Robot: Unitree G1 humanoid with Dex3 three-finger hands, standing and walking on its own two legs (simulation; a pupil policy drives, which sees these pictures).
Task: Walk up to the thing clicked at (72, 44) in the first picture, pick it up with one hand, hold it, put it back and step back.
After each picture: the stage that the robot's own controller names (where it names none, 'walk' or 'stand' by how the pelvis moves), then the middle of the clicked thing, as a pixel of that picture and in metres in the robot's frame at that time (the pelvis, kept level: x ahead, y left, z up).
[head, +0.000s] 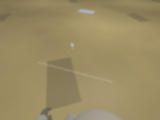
stand; (72, 46) +1.57 +0.48 -0.72
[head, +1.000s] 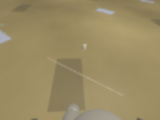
walk; (84, 46) +1.50 +0.24 -0.70
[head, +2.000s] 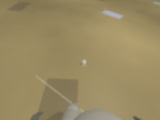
walk; (84, 63) +0.97 +0.14 -0.70
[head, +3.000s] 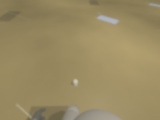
walk; (75, 82) +0.59 +0.21 -0.71
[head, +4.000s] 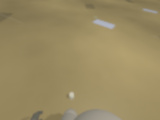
stand; (71, 95) +0.41 +0.17 -0.70
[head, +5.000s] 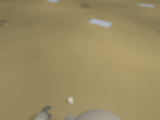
stand; (70, 100) +0.34 +0.22 -0.72
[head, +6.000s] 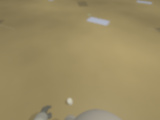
stand; (70, 101) +0.32 +0.23 -0.72
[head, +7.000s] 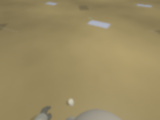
stand; (71, 102) +0.34 +0.22 -0.73
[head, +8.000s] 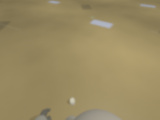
stand; (72, 101) +0.35 +0.20 -0.73
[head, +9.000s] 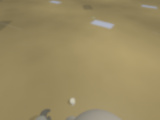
stand; (72, 101) +0.35 +0.19 -0.73
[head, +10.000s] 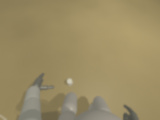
go down; (69, 82) +0.39 +0.19 -0.60
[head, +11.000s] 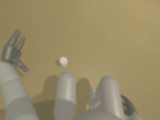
go down; (63, 62) +0.44 +0.22 -0.31
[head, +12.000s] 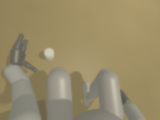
close in; (49, 54) +0.43 +0.25 -0.26
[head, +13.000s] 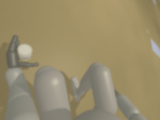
close; (25, 52) +0.43 +0.28 -0.22
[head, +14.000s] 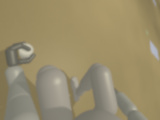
lift; (25, 51) +0.41 +0.29 -0.23
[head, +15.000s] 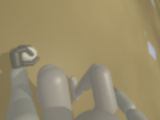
lift; (29, 54) +0.39 +0.27 -0.23
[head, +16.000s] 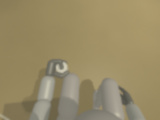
lift; (62, 70) +0.32 +0.22 -0.07
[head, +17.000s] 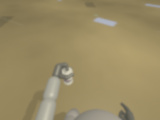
hold; (67, 76) +0.32 +0.17 +0.02
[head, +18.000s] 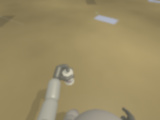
hold; (68, 76) +0.32 +0.17 +0.00
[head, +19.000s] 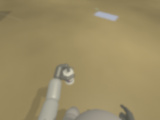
crouch; (69, 76) +0.32 +0.16 -0.01
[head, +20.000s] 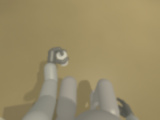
crouch; (62, 58) +0.43 +0.20 -0.10
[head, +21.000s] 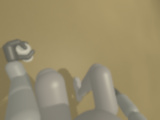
lower; (25, 53) +0.41 +0.29 -0.23
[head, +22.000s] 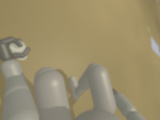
lower; (19, 51) +0.42 +0.30 -0.24
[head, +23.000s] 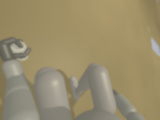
lower; (20, 51) +0.42 +0.30 -0.24
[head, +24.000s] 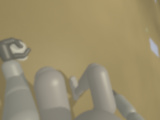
lower; (20, 51) +0.42 +0.30 -0.23
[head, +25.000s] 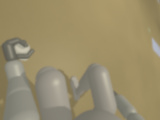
loosen; (23, 52) +0.41 +0.29 -0.23
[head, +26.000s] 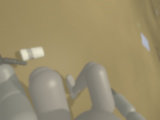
withdraw; (32, 53) +0.43 +0.21 -0.26
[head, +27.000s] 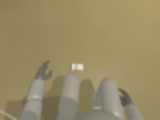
walk; (77, 66) +0.44 +0.13 -0.39
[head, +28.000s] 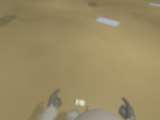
stand; (80, 102) +0.34 +0.08 -0.69
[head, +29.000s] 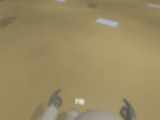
stand; (79, 101) +0.36 +0.09 -0.69
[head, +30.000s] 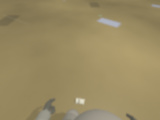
stand; (80, 101) +0.35 +0.09 -0.72
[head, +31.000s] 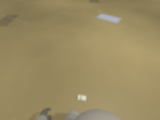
walk; (81, 97) +0.37 +0.08 -0.74
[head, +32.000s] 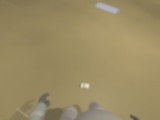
walk; (84, 85) +0.47 -0.02 -0.73
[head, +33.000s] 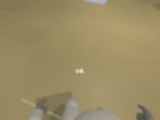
walk; (79, 71) +0.66 +0.17 -0.71
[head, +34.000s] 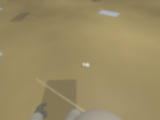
stand; (85, 65) +0.98 +0.14 -0.72
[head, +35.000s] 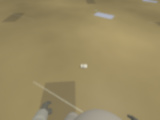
stand; (83, 66) +0.98 +0.13 -0.74
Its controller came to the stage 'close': yes
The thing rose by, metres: 0.71
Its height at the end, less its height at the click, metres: -0.02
